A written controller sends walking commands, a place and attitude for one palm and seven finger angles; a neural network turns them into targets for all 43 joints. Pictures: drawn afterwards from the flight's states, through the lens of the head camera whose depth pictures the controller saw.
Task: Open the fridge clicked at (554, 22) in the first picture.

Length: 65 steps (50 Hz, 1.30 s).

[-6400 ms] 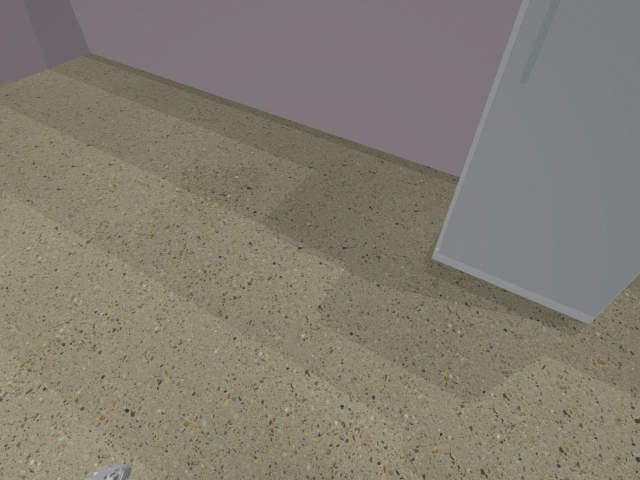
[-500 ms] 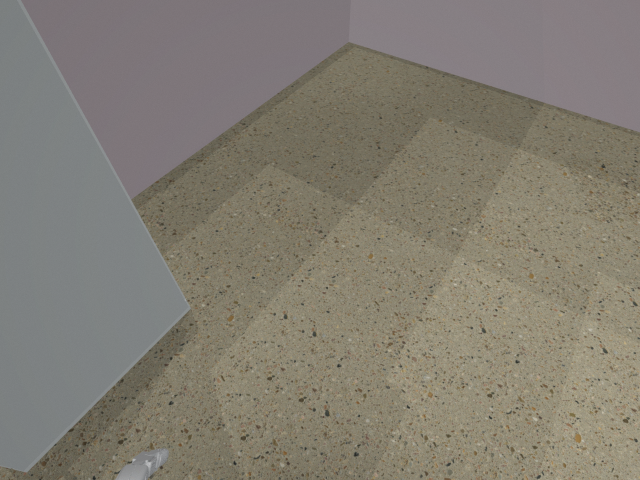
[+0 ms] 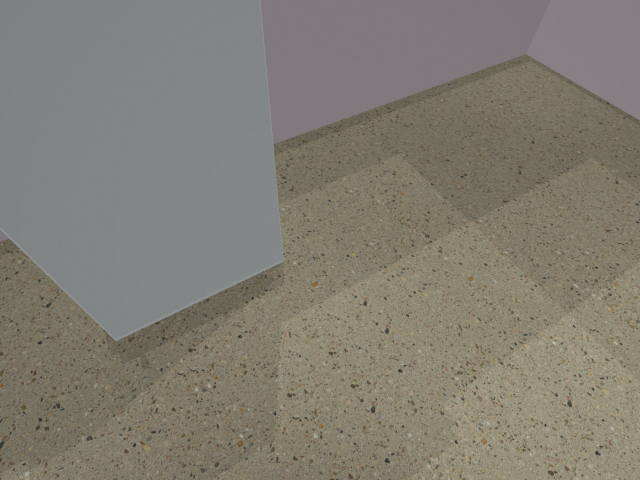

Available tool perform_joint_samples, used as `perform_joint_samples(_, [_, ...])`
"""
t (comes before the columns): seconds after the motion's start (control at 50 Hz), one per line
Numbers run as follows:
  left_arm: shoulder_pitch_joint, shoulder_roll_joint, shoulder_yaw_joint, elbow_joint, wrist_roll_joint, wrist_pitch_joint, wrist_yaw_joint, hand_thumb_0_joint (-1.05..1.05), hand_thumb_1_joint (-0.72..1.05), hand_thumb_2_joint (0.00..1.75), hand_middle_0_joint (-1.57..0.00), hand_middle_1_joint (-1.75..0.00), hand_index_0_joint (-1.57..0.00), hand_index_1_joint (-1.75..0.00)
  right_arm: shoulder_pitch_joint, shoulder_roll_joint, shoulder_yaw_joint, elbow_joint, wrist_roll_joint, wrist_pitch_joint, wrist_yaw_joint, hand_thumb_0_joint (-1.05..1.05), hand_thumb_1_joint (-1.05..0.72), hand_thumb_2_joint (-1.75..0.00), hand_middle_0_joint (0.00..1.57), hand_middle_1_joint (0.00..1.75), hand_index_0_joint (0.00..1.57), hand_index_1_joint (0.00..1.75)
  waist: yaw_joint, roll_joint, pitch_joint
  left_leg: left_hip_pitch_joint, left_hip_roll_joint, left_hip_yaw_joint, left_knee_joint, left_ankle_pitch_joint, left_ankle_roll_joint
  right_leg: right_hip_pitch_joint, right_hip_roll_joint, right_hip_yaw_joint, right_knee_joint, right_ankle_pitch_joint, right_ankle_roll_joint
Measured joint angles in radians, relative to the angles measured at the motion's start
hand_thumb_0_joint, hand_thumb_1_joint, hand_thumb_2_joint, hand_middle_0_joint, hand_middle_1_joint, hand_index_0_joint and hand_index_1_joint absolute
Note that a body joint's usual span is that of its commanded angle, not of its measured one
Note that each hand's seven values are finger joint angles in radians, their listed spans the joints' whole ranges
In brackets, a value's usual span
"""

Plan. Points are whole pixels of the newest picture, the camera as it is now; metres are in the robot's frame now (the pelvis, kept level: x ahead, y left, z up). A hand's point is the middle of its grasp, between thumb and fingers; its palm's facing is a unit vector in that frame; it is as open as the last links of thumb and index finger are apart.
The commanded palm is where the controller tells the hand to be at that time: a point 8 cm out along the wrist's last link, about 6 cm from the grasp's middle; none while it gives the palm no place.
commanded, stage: turn to face it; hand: left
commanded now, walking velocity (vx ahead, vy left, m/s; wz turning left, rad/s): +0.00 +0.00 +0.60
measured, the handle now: out of the picture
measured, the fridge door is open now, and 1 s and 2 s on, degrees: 0 0 0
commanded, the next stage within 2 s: take the last steps up to it in 1.00 s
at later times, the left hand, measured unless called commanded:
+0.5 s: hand out of the picture +0.07 +0.18 -0.12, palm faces +0.28 -0.91 -0.31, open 7.4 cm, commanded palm none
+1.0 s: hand out of the picture -0.13 +0.17 -0.17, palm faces +0.56 -0.79 -0.24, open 7.4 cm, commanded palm none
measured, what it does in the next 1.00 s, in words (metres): steps on the spot, turning left: right foot, then left foot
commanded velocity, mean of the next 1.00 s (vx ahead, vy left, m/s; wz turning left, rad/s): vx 0.00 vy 0.00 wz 0.47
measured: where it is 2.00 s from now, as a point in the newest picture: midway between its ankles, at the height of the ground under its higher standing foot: outside the picture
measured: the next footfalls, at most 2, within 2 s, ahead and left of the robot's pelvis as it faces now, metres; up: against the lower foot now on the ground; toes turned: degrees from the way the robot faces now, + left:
right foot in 0.38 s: +0.08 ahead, -0.13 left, +0.00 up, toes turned +9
left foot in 0.86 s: -0.03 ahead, +0.09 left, +0.00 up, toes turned +35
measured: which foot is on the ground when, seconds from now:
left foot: down 0.00-0.38, up 0.40-0.84, down 0.86-1.00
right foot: down 0.00-0.00, up 0.02-0.36, down 0.38-0.86, up 0.88-1.00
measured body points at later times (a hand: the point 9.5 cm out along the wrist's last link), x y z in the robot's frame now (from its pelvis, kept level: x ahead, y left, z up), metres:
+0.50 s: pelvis +0.01 -0.05 +0.01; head +0.04 -0.08 +0.46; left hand +0.06 +0.23 -0.09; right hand +0.15 -0.28 -0.15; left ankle -0.05 +0.09 -0.65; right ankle +0.04 -0.14 -0.72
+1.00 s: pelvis -0.03 -0.02 +0.01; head -0.02 +0.02 +0.46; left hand -0.16 +0.22 -0.15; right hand +0.20 -0.17 -0.11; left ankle -0.07 +0.07 -0.72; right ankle +0.03 -0.15 -0.66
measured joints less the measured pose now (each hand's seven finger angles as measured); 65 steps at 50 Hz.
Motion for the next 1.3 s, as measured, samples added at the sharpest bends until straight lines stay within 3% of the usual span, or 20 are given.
perform_joint_samples(0.06, [-0.017,0.035,0.014,0.016,-0.002,0.035,0.005,0.00,0.91,0.90,-0.20,-0.30,-0.20,-0.30,-0.017,0.021,0.011,-0.011,0.000,-0.024,-0.005,0.00,-0.91,-0.90,0.20,0.30,0.20,0.30,0.006,-0.025,0.010,-0.018,-0.017,-0.019,0.033,-0.032,0.036,-0.114,0.029,0.132,0.261,-0.149,0.028])
perform_joint_samples(0.12, [-0.044,0.045,0.024,0.019,-0.003,0.040,0.002,0.00,0.91,0.90,-0.20,-0.30,-0.20,-0.30,-0.008,0.032,0.019,-0.015,-0.003,-0.032,-0.020,0.00,-0.91,-0.90,0.20,0.30,0.20,0.30,-0.002,-0.012,0.007,-0.001,-0.020,-0.059,-0.018,-0.001,0.034,-0.189,0.069,0.198,0.407,-0.104,0.041])
perform_joint_samples(0.24, [-0.102,0.034,0.017,-0.025,-0.008,0.022,-0.003,0.00,0.91,0.90,-0.19,-0.30,-0.20,-0.30,0.011,0.033,0.023,-0.004,-0.006,-0.025,-0.024,0.00,-0.90,-0.90,0.20,0.30,0.20,0.30,-0.015,0.013,0.002,0.029,-0.042,-0.126,-0.095,0.051,0.030,-0.208,0.105,0.259,0.335,-0.045,0.057])
perform_joint_samples(0.32, [-0.139,0.014,0.006,-0.052,-0.013,0.015,-0.002,0.00,0.91,0.90,-0.19,-0.30,-0.20,-0.30,0.025,0.026,0.016,-0.001,-0.009,-0.014,-0.022,0.00,-0.90,-0.90,0.20,0.30,0.20,0.30,-0.036,0.037,-0.001,0.018,-0.056,-0.174,-0.079,0.050,0.012,-0.142,0.136,0.264,0.144,-0.041,0.053])
perform_joint_samples(0.36, [-0.147,0.004,-0.001,-0.066,-0.016,0.003,-0.002,0.00,0.91,0.90,-0.19,-0.30,-0.20,-0.30,0.033,0.019,0.010,0.001,-0.008,-0.007,-0.021,0.00,-0.90,-0.90,0.20,0.30,0.20,0.30,-0.042,0.049,-0.005,0.002,-0.064,-0.197,-0.047,0.038,-0.002,-0.082,0.155,0.256,0.005,0.023,0.048])
perform_joint_samples(0.38, [-0.146,0.000,-0.005,-0.074,-0.015,-0.008,-0.003,0.00,0.91,0.90,-0.19,-0.30,-0.20,-0.30,0.039,0.015,0.006,0.000,-0.005,-0.004,-0.020,0.00,-0.90,-0.90,0.20,0.30,0.20,0.30,-0.043,0.053,-0.011,-0.013,-0.070,-0.208,-0.019,0.025,-0.011,-0.046,0.158,0.249,-0.078,0.079,0.039])
perform_joint_samples(0.4, [-0.149,-0.013,-0.008,-0.075,-0.010,-0.018,0.000,0.00,0.91,0.90,-0.20,-0.30,-0.20,-0.30,0.039,0.005,-0.001,0.004,-0.001,0.000,-0.020,0.00,-0.90,-0.90,0.20,0.30,0.20,0.30,-0.044,0.074,-0.007,-0.034,-0.067,-0.215,0.040,-0.011,-0.012,-0.040,0.165,0.233,-0.083,0.097,0.008])
perform_joint_samples(0.46, [-0.136,-0.042,-0.027,-0.080,-0.002,-0.028,0.003,0.00,0.91,0.90,-0.20,-0.30,-0.20,-0.30,0.051,-0.014,-0.019,0.013,-0.001,0.018,-0.021,0.00,-0.90,-0.90,0.20,0.30,0.20,0.30,-0.053,0.092,-0.010,-0.134,-0.084,-0.178,0.346,-0.169,-0.012,-0.015,0.138,0.184,-0.074,0.081,-0.062])
perform_joint_samples(0.52, [-0.106,-0.057,-0.032,-0.076,-0.001,-0.024,0.007,0.00,0.91,0.90,-0.20,-0.30,-0.20,-0.30,0.057,-0.026,-0.027,0.026,-0.006,0.028,-0.009,0.00,-0.91,-0.90,0.20,0.30,0.20,0.30,-0.048,0.087,-0.017,-0.195,-0.063,-0.127,0.558,-0.121,-0.022,0.026,0.114,0.153,-0.122,0.095,-0.071])
perform_joint_samples(0.58, [-0.080,-0.062,-0.034,-0.064,0.001,-0.021,0.009,0.00,0.91,0.90,-0.20,-0.30,-0.20,-0.30,0.061,-0.028,-0.028,0.029,-0.007,0.031,-0.002,0.00,-0.91,-0.90,0.20,0.30,0.20,0.30,-0.049,0.080,-0.019,-0.210,-0.031,-0.107,0.599,-0.067,-0.036,0.053,0.098,0.116,-0.160,0.111,-0.070])
perform_joint_samples(0.74, [-0.023,-0.042,-0.025,-0.025,0.010,-0.019,0.008,0.00,0.90,0.90,-0.20,-0.30,-0.20,-0.30,0.029,-0.010,-0.009,0.043,-0.002,0.039,-0.002,0.00,-0.91,-0.90,0.20,0.30,0.20,0.30,-0.012,0.039,0.006,-0.121,0.013,-0.055,0.333,-0.111,-0.043,0.061,0.061,0.032,-0.163,0.112,-0.062])
perform_joint_samples(0.8, [-0.002,-0.022,-0.014,-0.003,0.013,-0.014,0.007,0.00,0.90,0.90,-0.20,-0.30,-0.20,-0.30,0.005,0.003,0.002,0.036,0.003,0.026,-0.005,0.00,-0.91,-0.90,0.20,0.30,0.20,0.30,0.008,0.020,0.013,-0.063,0.006,-0.026,0.198,-0.120,-0.029,0.044,0.046,0.008,-0.131,0.100,-0.048])
perform_joint_samples(0.84, [0.014,-0.007,-0.006,0.014,0.009,-0.008,0.006,0.00,0.90,0.90,-0.20,-0.30,-0.20,-0.30,-0.005,0.010,0.010,0.026,0.004,0.011,-0.007,0.00,-0.91,-0.90,0.20,0.30,0.20,0.30,0.014,0.010,0.010,-0.004,-0.001,-0.006,0.067,-0.049,-0.018,0.028,0.035,-0.008,-0.090,0.082,-0.033])
perform_joint_samples(0.86, [0.025,0.001,-0.003,0.021,0.005,-0.003,0.006,0.00,0.90,0.90,-0.20,-0.30,-0.20,-0.30,-0.007,0.011,0.013,0.019,0.003,0.000,-0.007,0.00,-0.91,-0.90,0.20,0.30,0.20,0.30,0.015,0.008,0.003,0.025,-0.002,-0.002,-0.001,-0.004,0.007,0.011,0.029,-0.014,-0.054,0.066,-0.024])
perform_joint_samples(0.9, [0.021,0.023,0.005,0.042,-0.002,0.019,0.008,0.00,0.91,0.90,-0.20,-0.30,-0.20,-0.30,-0.021,0.033,0.019,0.017,0.000,-0.016,-0.012,0.00,-0.91,-0.90,0.20,0.30,0.20,0.30,0.021,-0.026,0.011,0.013,-0.022,0.001,0.018,-0.010,0.052,-0.047,0.031,0.059,0.078,-0.065,0.003])
perform_joint_samples(0.94, [0.014,0.033,0.009,0.058,-0.001,0.038,0.011,0.00,0.91,0.90,-0.20,-0.30,-0.20,-0.30,-0.024,0.048,0.031,0.016,-0.003,-0.025,-0.020,0.00,-0.91,-0.90,0.20,0.30,0.20,0.30,0.025,-0.036,0.012,0.021,-0.027,-0.004,0.006,-0.004,0.066,-0.104,0.062,0.132,0.219,-0.124,0.011])
perform_joint_samples(1.04, [-0.012,0.021,0.007,0.067,-0.002,0.034,0.000,0.00,0.91,0.90,-0.19,-0.30,-0.20,-0.30,-0.015,0.062,0.044,0.028,-0.001,-0.028,-0.037,0.00,-0.90,-0.90,0.20,0.30,0.20,0.30,0.018,-0.011,-0.001,0.056,-0.037,-0.034,-0.098,0.065,0.076,-0.176,0.099,0.215,0.378,-0.037,0.025])
perform_joint_samples(1.16, [-0.039,0.000,0.001,0.060,-0.002,0.026,0.002,0.00,0.91,0.90,-0.19,-0.30,-0.20,-0.30,0.017,0.080,0.046,0.049,-0.002,-0.031,-0.040,0.00,-0.90,-0.90,0.20,0.30,0.20,0.30,0.001,0.004,-0.026,0.069,-0.057,-0.052,-0.163,0.114,0.080,-0.142,0.111,0.248,0.292,-0.016,0.034])
perform_joint_samples(1.3, [-0.042,-0.042,-0.015,0.060,0.005,0.000,-0.013,0.00,0.91,0.90,-0.19,-0.30,-0.20,-0.30,0.099,0.073,0.033,0.087,-0.011,-0.036,-0.038,0.00,-0.91,-0.90,0.20,0.30,0.20,0.30,-0.036,0.045,-0.070,0.051,-0.062,-0.067,-0.142,0.105,0.065,0.002,0.153,0.220,-0.005,-0.041,0.001])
